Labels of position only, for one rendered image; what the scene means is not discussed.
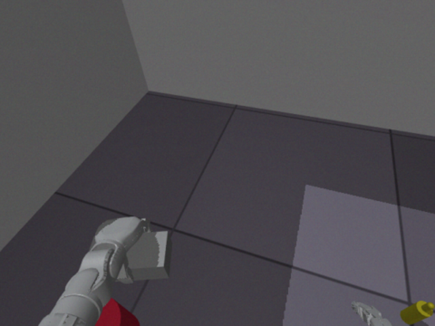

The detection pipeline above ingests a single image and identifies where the right robot hand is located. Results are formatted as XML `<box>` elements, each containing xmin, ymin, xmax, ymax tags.
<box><xmin>351</xmin><ymin>302</ymin><xmax>393</xmax><ymax>326</ymax></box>

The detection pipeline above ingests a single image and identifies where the left robot arm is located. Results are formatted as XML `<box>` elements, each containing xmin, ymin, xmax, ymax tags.
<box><xmin>38</xmin><ymin>239</ymin><xmax>126</xmax><ymax>326</ymax></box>

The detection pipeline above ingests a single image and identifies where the left robot hand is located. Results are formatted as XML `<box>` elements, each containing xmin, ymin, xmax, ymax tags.
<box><xmin>94</xmin><ymin>217</ymin><xmax>153</xmax><ymax>284</ymax></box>

